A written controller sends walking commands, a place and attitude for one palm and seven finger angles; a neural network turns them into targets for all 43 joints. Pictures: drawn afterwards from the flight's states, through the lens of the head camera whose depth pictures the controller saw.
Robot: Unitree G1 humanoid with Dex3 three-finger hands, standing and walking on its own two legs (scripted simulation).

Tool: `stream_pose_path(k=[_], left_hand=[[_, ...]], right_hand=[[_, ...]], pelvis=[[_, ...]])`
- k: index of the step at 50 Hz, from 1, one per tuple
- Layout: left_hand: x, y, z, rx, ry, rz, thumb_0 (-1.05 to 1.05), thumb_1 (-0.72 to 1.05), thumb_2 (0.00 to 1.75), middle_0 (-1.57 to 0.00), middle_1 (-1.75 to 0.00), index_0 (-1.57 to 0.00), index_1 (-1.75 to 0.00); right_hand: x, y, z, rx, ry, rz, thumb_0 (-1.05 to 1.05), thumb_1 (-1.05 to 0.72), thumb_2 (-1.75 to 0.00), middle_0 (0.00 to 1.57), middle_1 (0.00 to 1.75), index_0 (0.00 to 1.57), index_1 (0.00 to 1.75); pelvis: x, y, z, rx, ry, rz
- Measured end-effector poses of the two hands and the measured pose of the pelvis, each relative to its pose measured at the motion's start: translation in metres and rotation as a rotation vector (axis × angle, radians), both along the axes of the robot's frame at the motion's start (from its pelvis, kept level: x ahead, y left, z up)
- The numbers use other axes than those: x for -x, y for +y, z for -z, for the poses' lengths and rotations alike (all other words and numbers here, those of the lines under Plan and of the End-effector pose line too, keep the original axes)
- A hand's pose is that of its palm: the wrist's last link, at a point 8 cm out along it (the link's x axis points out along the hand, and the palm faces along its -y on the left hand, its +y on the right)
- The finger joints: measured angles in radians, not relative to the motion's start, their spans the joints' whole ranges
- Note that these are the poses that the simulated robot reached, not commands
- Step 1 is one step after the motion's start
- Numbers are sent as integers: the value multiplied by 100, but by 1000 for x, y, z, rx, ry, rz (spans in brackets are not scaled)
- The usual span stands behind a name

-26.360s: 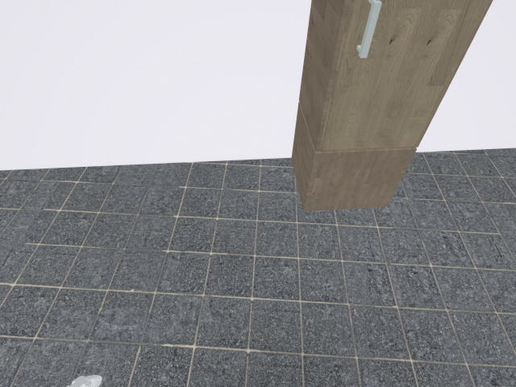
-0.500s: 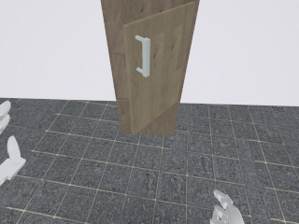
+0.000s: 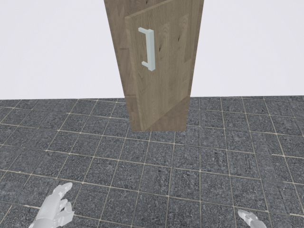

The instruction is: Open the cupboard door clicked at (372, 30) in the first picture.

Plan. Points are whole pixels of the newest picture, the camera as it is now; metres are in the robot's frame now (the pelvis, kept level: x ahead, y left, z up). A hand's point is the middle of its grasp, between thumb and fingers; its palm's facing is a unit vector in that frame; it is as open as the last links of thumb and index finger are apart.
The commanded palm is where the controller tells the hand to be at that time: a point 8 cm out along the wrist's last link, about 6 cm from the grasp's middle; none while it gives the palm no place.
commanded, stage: let the arm hang, fingers relaxed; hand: left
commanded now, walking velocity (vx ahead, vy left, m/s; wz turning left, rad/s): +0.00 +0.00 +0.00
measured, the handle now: (146, 49) +0.67 +0.04 +0.14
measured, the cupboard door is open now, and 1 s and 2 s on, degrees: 47 47 47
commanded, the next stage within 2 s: look to check the result in 0.92 s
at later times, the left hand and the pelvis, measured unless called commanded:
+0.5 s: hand out of the picture +0.01 +0.23 -0.15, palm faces +0.02 -0.94 -0.33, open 7.4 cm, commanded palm none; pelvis +0.01 -0.02 +0.01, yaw +1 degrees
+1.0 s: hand out of the picture +0.14 +0.21 -0.13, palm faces -0.02 -0.94 -0.34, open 7.4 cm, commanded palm none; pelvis +0.04 -0.03 +0.02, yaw +0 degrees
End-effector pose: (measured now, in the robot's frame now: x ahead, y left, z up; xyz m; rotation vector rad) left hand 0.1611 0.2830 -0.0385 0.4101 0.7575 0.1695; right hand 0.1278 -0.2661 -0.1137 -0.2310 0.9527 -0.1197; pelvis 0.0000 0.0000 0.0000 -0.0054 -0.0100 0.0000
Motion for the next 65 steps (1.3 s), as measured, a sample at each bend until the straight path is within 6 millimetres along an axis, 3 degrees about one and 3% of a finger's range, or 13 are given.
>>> stream_pose_path(k=[3, 7, 12, 17, 22, 29, 36, 42, 49, 65], left_hand=[[47, -27, 56, 103, 264, -23, 0, 90, 90, -20, -30, -20, -30], [108, -59, 94, 218, 493, -74, 1, 90, 90, -20, -30, -21, -30], [165, -68, 101, 258, 642, -177, 1, 91, 90, -21, -30, -21, -30], [190, -51, 93, 206, 704, -250, 1, 90, 90, -21, -30, -21, -30], [179, -26, 82, 132, 678, -277, 0, 90, 90, -21, -30, -21, -30], [125, -5, 66, 66, 541, -254, 0, 90, 90, -20, -30, -20, -30], [65, -8, 54, 56, 408, -191, 0, 90, 90, -20, -30, -20, -30], [35, -18, 50, 68, 360, -147, 0, 90, 90, -20, -30, -20, -30], [28, -26, 54, 78, 376, -136, 0, 90, 90, -20, -30, -21, -30], [52, -27, 61, 67, 494, -172, 0, 90, 90, -20, -30, -21, -30]], right_hand=[[28, -11, 4, 27, 101, 29, 1, -90, -90, 20, 30, 20, 30], [72, -21, 6, 64, 273, 57, 1, -91, -90, 20, 30, 20, 30], [113, -23, 6, 75, 444, 80, 1, -91, -90, 20, 30, 20, 30], [123, -19, 9, 53, 495, 94, 1, -91, -90, 20, 30, 20, 30], [110, -13, 15, 21, 467, 87, 1, -90, -90, 20, 30, 20, 30], [72, -10, 19, -5, 381, 61, 1, -90, -90, 20, 30, 20, 30], [34, -19, 12, 5, 292, 45, 1, -90, -90, 20, 30, 20, 30], [15, -32, 5, 31, 255, 44, 1, -90, -90, 20, 30, 20, 30], [12, -47, -1, 60, 268, 55, 1, -90, -90, 20, 30, 20, 30], [23, -51, 3, 58, 346, 74, 1, -90, -90, 20, 30, 20, 30]], pelvis=[[2, -3, 0, 1, -13, -1], [1, -7, -3, 2, -19, -5], [-2, -13, -8, 5, -19, -13], [-6, -17, -10, 8, -24, -17], [-9, -19, -11, 8, -29, -17], [-16, -19, -13, 1, -33, -16], [-24, -20, -16, -6, -35, -12], [-30, -22, -17, -8, -31, -9], [-39, -27, -19, -9, -26, -5], [-51, -33, -19, -8, -20, 9]])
